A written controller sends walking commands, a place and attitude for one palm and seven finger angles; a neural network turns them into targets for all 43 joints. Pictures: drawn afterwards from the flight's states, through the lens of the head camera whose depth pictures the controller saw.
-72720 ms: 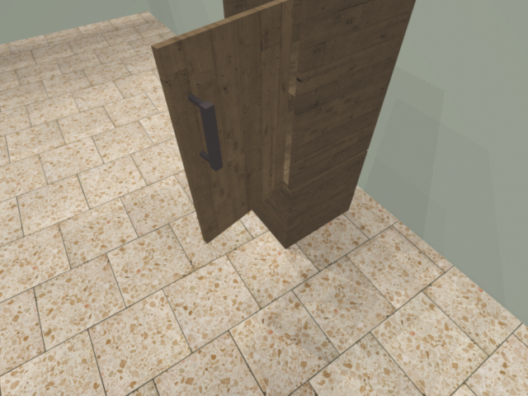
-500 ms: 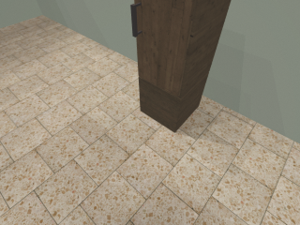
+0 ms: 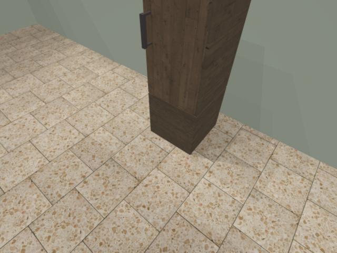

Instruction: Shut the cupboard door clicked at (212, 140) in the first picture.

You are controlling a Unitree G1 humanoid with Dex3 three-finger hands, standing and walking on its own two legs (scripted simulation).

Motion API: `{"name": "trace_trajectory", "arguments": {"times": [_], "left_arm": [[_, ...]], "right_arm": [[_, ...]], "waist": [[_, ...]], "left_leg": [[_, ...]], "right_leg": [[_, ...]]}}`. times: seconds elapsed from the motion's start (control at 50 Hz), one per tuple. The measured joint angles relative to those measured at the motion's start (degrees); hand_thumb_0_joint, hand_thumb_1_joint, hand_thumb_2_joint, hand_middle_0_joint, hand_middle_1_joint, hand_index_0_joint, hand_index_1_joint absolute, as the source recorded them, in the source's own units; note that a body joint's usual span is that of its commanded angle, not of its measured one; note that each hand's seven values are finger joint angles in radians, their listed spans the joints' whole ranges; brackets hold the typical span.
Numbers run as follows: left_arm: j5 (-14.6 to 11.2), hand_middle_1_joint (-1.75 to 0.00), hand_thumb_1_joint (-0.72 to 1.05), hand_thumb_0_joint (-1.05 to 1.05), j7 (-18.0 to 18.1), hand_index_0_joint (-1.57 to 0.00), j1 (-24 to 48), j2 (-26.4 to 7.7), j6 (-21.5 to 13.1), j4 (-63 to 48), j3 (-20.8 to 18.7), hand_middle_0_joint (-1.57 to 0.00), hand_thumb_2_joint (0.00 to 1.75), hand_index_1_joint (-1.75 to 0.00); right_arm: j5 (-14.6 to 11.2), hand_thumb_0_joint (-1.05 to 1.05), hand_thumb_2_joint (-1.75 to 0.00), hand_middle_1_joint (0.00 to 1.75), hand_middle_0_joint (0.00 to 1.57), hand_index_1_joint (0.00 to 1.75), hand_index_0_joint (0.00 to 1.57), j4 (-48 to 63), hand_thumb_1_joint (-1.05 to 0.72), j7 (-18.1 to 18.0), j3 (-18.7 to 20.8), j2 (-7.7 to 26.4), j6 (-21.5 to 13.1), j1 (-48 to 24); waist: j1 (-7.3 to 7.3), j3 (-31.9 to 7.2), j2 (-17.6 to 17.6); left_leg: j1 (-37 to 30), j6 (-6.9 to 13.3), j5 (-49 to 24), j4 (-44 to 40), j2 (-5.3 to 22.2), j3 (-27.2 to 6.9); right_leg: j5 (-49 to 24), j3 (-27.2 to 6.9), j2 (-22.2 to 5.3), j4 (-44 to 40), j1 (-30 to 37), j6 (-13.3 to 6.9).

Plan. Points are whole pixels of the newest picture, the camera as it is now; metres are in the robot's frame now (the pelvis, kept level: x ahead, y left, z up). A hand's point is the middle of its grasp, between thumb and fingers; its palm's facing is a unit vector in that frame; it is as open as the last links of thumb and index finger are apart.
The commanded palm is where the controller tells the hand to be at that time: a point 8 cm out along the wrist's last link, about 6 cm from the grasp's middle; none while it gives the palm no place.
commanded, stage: let the arm hang, fingers relaxed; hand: left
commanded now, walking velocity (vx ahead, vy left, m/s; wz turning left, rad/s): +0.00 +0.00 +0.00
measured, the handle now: (146, 30) +1.06 +0.15 +0.06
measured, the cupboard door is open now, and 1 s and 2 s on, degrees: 0 0 0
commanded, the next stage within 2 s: look to check the result in 0.04 s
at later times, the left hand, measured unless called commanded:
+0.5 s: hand out of the picture +0.05 +0.20 -0.17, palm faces +0.00 -0.96 -0.27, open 7.4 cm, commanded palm none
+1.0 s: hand out of the picture +0.10 +0.20 -0.16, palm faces -0.01 -0.96 -0.29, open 7.4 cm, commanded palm none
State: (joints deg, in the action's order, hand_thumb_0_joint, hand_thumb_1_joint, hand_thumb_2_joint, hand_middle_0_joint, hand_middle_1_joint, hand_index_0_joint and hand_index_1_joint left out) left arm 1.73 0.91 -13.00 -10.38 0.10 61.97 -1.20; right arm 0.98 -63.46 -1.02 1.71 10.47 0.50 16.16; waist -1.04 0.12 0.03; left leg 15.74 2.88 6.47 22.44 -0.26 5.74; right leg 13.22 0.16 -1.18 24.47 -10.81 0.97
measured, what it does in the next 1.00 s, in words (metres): shifts its weight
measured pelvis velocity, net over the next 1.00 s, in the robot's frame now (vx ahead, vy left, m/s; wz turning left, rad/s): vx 0.06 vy -0.02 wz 0.00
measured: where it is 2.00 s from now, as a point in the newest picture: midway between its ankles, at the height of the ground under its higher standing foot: outside the picture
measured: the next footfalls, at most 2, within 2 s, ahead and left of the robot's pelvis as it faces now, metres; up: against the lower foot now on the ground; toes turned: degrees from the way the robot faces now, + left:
none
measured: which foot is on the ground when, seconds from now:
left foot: down 0.00-1.00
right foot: down 0.00-1.00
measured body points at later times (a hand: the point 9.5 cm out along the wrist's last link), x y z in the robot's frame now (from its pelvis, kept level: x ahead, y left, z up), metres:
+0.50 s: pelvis +0.04 -0.01 +0.00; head +0.05 -0.01 +0.45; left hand +0.05 +0.25 -0.15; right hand +0.09 -0.27 -0.15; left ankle +0.06 +0.09 -0.74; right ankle +0.00 -0.13 -0.74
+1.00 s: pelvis +0.06 -0.02 +0.01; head +0.07 -0.03 +0.46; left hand +0.10 +0.25 -0.14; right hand +0.10 -0.29 -0.14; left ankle +0.06 +0.09 -0.74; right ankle +0.00 -0.13 -0.74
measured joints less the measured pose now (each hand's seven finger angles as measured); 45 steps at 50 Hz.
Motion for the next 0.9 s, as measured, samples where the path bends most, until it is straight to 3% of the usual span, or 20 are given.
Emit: {"name": "trace_trajectory", "arguments": {"times": [0.42, 0.9], "left_arm": [[-0.4, -0.3, 0.91, 0.0, 0.3, -0.2, -0.8, -2.9, -0.4, 4.0, 0.4, -0.2, 0.9, -0.3], [-0.6, -0.3, 0.91, 0.0, 0.1, -0.2, 3.0, -4.5, -0.8, 3.0, 0.4, -0.2, 0.9, -0.3]], "right_arm": [[-0.6, 0.0, -0.9, 0.3, 0.2, 0.29, 0.2, -0.4, -0.9, -0.2, -0.5, 2.7, -0.6, -6.0], [-0.4, 0.0, -0.9, 0.3, 0.2, 0.29, 0.2, -1.2, -0.9, -0.2, -1.2, 4.4, -0.7, -6.9]], "waist": [[1.05, 1.9, 0.6], [0.39, 1.6, 0.1]], "left_leg": [[-4.3, -0.9, 1.8, -2.1, 0.3, -0.3], [-7.0, -2.1, 2.9, -3.6, 0.8, -0.7]], "right_leg": [[0.6, 0.2, 0.5, -4.5, 5.4, -0.4], [1.2, 0.5, 1.1, -7.2, 8.7, -1.4]]}}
